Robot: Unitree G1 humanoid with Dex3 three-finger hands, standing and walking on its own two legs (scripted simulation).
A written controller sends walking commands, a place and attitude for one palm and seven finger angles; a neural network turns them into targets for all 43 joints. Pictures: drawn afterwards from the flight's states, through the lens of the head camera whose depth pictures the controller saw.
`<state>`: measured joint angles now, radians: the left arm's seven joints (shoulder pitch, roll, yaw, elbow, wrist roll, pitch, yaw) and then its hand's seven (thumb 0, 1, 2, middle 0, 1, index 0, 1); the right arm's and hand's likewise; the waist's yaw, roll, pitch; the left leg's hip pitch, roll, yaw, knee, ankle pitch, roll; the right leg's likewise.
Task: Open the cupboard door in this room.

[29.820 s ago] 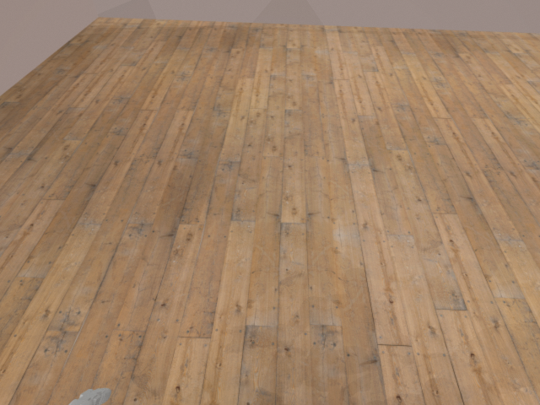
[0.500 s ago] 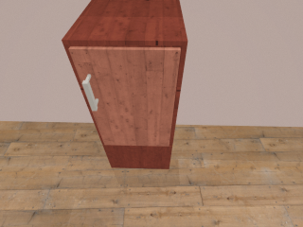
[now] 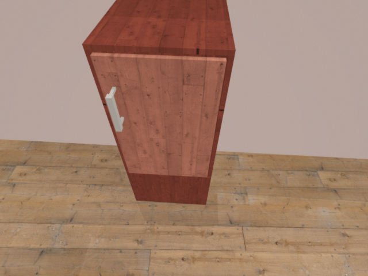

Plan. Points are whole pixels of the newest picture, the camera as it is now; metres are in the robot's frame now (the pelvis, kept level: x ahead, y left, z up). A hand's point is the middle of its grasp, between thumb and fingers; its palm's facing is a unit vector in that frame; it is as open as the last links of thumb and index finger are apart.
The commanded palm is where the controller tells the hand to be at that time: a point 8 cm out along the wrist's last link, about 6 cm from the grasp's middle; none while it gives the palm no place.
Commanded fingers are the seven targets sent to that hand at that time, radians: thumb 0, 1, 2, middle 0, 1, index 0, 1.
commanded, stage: look again from close up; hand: left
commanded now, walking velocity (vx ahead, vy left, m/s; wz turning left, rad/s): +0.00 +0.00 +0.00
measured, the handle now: (116, 109) +0.58 +0.25 +0.00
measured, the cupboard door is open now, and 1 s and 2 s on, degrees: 0 0 0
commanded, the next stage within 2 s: shuffle to correct the standing spot in 0.42 s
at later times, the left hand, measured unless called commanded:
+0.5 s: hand out of the picture +0.02 +0.22 -0.17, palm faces +0.01 -0.97 -0.23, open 7.4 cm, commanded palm none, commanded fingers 0.00 0.90 0.90 -0.20 -0.30 -0.20 -0.30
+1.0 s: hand out of the picture -0.02 +0.23 -0.17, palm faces -0.01 -0.99 -0.15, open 7.4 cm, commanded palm none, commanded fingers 0.00 0.90 0.90 -0.20 -0.30 -0.20 -0.30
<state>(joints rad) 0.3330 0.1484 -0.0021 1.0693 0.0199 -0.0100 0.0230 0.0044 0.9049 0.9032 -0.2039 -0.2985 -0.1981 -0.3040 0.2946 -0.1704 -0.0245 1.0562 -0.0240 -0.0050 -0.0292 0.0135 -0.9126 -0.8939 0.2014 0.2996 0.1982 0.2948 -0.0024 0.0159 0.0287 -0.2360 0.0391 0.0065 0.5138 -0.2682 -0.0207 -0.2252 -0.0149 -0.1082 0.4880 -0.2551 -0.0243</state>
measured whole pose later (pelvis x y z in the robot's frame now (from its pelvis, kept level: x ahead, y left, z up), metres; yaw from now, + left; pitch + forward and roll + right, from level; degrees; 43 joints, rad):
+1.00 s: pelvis +0.01 +0.06 +0.00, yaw -3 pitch -2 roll -1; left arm 0.40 0.12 0.03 1.08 0.03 0.02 0.01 0.01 0.91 0.90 -0.20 -0.30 -0.19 -0.30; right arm 0.44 -0.13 -0.02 1.10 -0.02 -0.03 -0.03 0.00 -0.90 -0.89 0.20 0.30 0.20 0.29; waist -0.02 0.00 0.01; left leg -0.14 -0.03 0.10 0.43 -0.26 0.08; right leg -0.35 -0.06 -0.08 0.80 -0.40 -0.02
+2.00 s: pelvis +0.03 +0.03 +0.00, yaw -3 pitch -1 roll +1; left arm 0.30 0.12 -0.03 1.12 0.01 -0.02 0.02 0.01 0.91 0.90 -0.20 -0.30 -0.20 -0.30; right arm 0.33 -0.16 0.03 1.10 -0.02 -0.02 -0.02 0.00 -0.91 -0.89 0.20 0.30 0.19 0.29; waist 0.00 0.04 0.04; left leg -0.12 -0.02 0.08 0.42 -0.28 0.02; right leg -0.26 -0.02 -0.09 0.47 -0.19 -0.04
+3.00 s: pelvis +0.06 +0.00 +0.00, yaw -2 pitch -1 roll +1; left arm 0.28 0.14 -0.01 1.14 0.01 -0.02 0.03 0.01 0.92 0.90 -0.20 -0.30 -0.20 -0.30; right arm 0.32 -0.12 0.02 1.15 -0.02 -0.02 -0.04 0.00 -0.90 -0.89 0.20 0.30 0.19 0.29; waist 0.01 0.02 0.04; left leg -0.07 0.02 0.04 0.39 -0.30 -0.02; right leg -0.20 0.02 -0.12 0.44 -0.23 -0.07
